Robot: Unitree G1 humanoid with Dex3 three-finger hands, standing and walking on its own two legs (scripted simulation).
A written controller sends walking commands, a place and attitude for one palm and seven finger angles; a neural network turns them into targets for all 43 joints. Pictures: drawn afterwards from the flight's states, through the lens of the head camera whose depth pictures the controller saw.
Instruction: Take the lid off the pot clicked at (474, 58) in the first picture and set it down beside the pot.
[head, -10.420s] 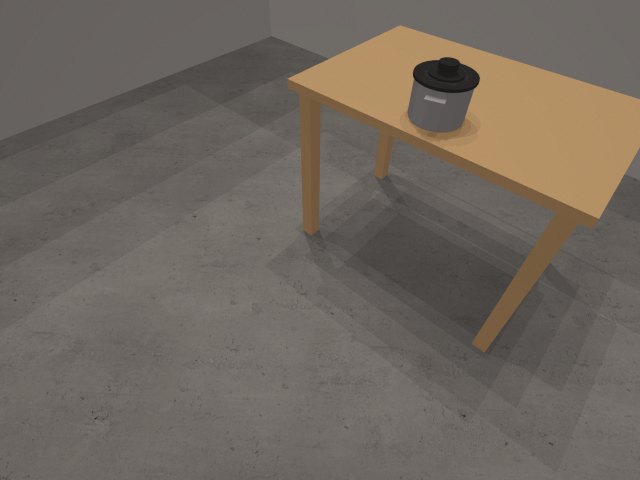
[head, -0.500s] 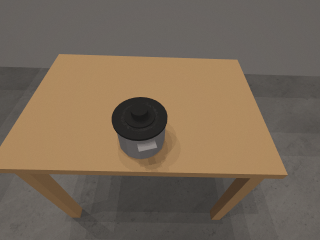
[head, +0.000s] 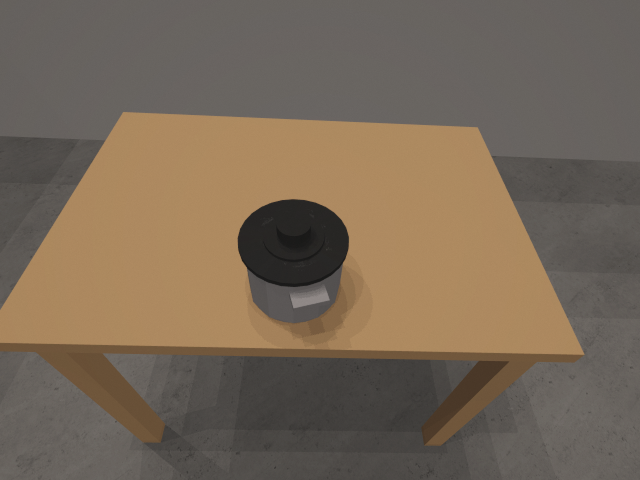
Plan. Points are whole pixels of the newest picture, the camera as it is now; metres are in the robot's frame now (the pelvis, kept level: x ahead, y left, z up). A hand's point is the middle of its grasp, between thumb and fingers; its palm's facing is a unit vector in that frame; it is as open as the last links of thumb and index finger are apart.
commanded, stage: look again from close up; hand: left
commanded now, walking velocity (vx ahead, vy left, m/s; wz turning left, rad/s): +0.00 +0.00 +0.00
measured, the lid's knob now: (293, 227) +0.44 +0.08 +0.06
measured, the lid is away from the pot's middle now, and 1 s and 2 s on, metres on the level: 0.00 0.00 0.00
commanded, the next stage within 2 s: shuffle to correct the standing spot in 0.74 s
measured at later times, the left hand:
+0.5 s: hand out of the picture -0.05 +0.18 -0.18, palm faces +0.04 -0.99 -0.16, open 7.4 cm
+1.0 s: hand out of the picture -0.05 +0.20 -0.19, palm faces +0.04 -0.99 -0.11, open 7.3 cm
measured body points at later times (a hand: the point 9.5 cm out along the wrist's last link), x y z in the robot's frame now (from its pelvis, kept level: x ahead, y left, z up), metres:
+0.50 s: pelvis +0.00 +0.02 +0.00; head +0.01 +0.04 +0.45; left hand -0.05 +0.23 -0.17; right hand -0.03 -0.19 -0.16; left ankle -0.01 +0.01 -0.74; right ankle -0.04 -0.12 -0.74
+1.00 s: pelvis +0.00 +0.06 +0.00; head +0.00 +0.09 +0.44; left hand -0.05 +0.25 -0.18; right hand -0.04 -0.15 -0.15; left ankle -0.01 +0.01 -0.74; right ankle -0.03 -0.12 -0.74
